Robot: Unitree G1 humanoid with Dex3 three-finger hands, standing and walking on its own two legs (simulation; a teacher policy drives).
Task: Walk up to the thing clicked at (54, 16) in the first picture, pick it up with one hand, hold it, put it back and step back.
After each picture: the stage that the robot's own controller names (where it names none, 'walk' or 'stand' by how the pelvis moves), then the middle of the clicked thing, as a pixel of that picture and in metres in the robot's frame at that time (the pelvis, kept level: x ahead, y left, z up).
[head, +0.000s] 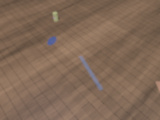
stand; (55, 16) +1.93 +0.39 -0.72
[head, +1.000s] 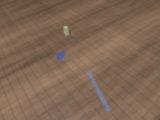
walk; (66, 30) +1.81 +0.39 -0.72
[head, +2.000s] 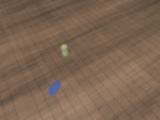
walk; (64, 50) +1.23 +0.30 -0.72
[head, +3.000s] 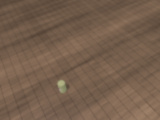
walk; (62, 86) +0.78 +0.27 -0.71
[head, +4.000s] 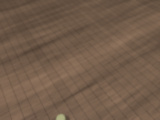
walk; out of the picture +0.47 +0.21 -0.70
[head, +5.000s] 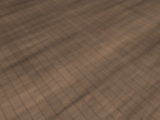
stand; out of the picture +0.38 +0.21 -0.72
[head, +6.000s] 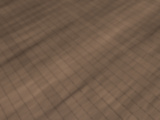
walk; out of the picture +0.36 +0.27 -0.70
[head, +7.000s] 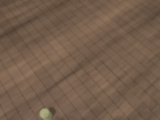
walk; (46, 114) +0.36 +0.27 -0.67
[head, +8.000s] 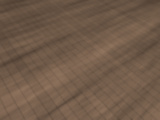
walk; out of the picture +0.41 +0.22 -0.72
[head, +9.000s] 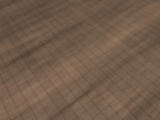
stand; out of the picture +0.30 +0.23 -0.69
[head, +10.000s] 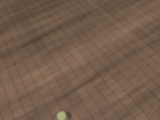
walk; (62, 117) +0.39 +0.24 -0.70
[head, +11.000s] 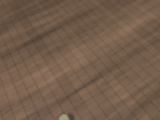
stand; out of the picture +0.35 +0.21 -0.70
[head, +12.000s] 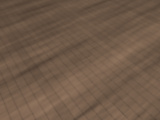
stand; out of the picture +0.31 +0.17 -0.71
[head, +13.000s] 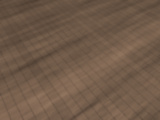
stand; out of the picture +0.29 +0.15 -0.72
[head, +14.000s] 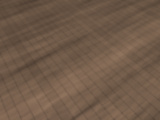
stand; out of the picture +0.27 +0.16 -0.72
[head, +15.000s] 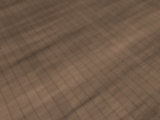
go down; out of the picture +0.28 +0.16 -0.72
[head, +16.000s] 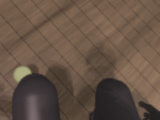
go down; (24, 76) +0.34 +0.25 -0.30
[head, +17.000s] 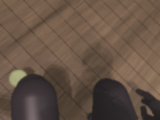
close in; (20, 80) +0.33 +0.26 -0.29
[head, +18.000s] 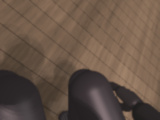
close in; out of the picture +0.28 +0.29 -0.21
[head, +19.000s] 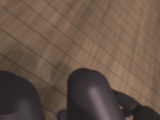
lift; out of the picture +0.30 +0.30 -0.21
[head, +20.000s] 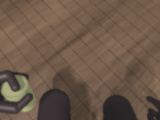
lift; (20, 94) +0.28 +0.23 -0.03
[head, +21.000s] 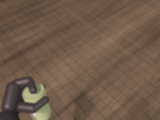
hold; (37, 103) +0.29 +0.17 +0.00
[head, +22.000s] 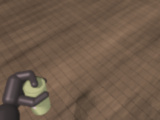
hold; (37, 96) +0.31 +0.17 +0.00
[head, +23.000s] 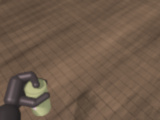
hold; (38, 97) +0.31 +0.17 -0.01
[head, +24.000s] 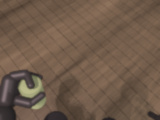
crouch; (33, 93) +0.32 +0.18 -0.06
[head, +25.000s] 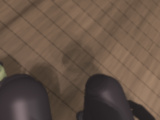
lower; out of the picture +0.32 +0.26 -0.18
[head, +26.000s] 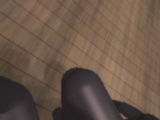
lower; out of the picture +0.35 +0.31 -0.22
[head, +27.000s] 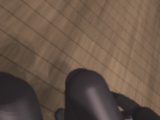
lower; out of the picture +0.33 +0.32 -0.22
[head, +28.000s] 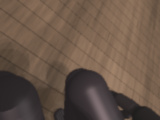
lower; out of the picture +0.33 +0.32 -0.22
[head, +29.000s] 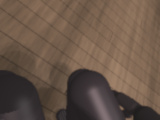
lower; out of the picture +0.31 +0.31 -0.21
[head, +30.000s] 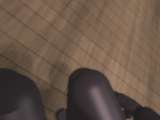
open; out of the picture +0.29 +0.30 -0.21
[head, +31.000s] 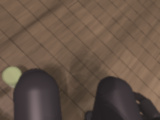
stand; (14, 78) +0.33 +0.28 -0.28
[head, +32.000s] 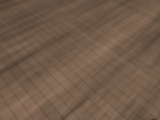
stand; out of the picture +0.26 +0.18 -0.65
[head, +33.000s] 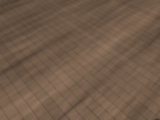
stand; out of the picture +0.30 +0.20 -0.66
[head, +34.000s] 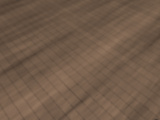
stand; out of the picture +0.30 +0.20 -0.66
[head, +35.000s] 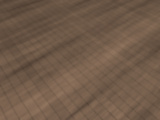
stand; out of the picture +0.31 +0.18 -0.72
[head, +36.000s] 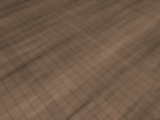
stand; out of the picture +0.27 +0.19 -0.72
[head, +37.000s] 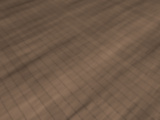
walk; out of the picture +0.27 +0.19 -0.72
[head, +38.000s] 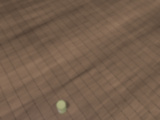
walk; (61, 107) +0.46 +0.15 -0.70
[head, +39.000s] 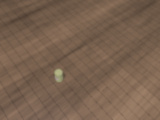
walk; (58, 75) +0.74 +0.17 -0.71
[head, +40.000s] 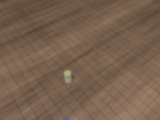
stand; (67, 76) +0.89 +0.18 -0.71
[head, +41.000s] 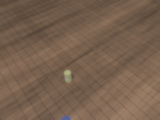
stand; (67, 76) +0.92 +0.19 -0.72
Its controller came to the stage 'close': yes
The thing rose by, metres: 0.72
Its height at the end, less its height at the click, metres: +0.00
